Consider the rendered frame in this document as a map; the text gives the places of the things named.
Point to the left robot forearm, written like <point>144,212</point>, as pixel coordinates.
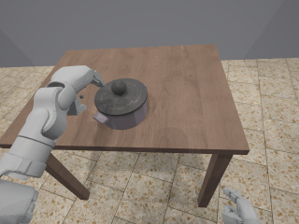
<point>38,136</point>

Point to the pot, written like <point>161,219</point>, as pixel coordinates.
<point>123,122</point>

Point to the robot right hand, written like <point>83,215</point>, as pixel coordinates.
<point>244,210</point>

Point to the robot left upper arm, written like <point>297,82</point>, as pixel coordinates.
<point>17,202</point>

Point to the robot left hand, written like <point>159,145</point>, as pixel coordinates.
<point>79,77</point>

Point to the lid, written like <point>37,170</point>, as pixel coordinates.
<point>114,105</point>

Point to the table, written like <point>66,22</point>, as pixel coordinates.
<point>190,110</point>

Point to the knob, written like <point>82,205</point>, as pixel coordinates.
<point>118,87</point>

